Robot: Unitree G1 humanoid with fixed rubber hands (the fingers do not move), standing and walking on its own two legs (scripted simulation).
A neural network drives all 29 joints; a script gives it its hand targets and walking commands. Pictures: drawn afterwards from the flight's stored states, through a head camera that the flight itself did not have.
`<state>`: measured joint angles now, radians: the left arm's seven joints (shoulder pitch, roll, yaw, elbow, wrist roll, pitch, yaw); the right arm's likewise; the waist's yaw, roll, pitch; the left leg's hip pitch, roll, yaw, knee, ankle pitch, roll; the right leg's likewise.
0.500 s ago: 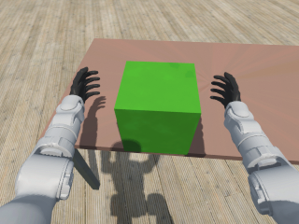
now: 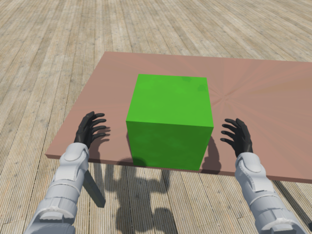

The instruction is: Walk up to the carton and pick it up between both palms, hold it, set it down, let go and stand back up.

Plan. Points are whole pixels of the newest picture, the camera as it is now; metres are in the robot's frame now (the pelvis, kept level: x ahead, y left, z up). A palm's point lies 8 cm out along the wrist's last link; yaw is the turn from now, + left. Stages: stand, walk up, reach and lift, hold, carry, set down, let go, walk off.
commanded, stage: set down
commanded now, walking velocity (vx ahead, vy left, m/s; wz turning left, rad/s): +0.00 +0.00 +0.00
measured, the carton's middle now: (168, 122) +0.46 -0.01 +0.00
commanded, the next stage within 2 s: let go in 1.60 s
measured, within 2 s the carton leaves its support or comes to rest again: neither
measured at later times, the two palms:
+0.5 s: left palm (76, 182) +0.25 +0.24 +0.00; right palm (245, 186) +0.25 -0.20 +0.00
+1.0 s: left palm (79, 202) +0.21 +0.23 -0.04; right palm (250, 207) +0.21 -0.21 -0.04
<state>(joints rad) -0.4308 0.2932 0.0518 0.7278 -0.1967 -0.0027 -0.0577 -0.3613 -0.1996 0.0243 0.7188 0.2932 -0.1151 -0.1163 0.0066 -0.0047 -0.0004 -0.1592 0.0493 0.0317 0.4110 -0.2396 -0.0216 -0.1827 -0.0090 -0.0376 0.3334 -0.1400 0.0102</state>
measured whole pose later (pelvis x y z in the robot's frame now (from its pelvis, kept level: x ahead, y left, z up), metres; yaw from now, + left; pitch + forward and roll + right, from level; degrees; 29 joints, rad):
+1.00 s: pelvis +0.02 +0.00 +0.00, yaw -1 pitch -4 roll -1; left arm 0.13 0.25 0.00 0.49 -0.13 -0.05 -0.03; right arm 0.16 -0.14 -0.01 0.56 0.10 -0.21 -0.05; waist 0.03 0.00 0.05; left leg -0.03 0.05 0.05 0.35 -0.25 -0.03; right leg -0.08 -0.01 -0.02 0.33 -0.18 0.00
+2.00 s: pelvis +0.01 -0.01 +0.00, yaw -1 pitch -5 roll +0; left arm 0.17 0.20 0.00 0.51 0.00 0.15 0.00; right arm 0.17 -0.18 -0.04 0.72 -0.03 -0.19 0.02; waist 0.01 0.00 0.09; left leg -0.03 0.06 0.05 0.36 -0.25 -0.03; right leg -0.09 0.00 -0.02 0.35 -0.18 0.00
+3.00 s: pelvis -0.02 +0.01 -0.01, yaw +1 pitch -2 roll +0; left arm 0.38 0.29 -0.01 0.72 0.02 -0.03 0.00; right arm 0.36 -0.27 0.00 0.69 -0.01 -0.02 0.02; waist 0.01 0.00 0.01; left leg -0.22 0.01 0.03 0.53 -0.27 0.01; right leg -0.26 -0.05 -0.03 0.51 -0.20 0.03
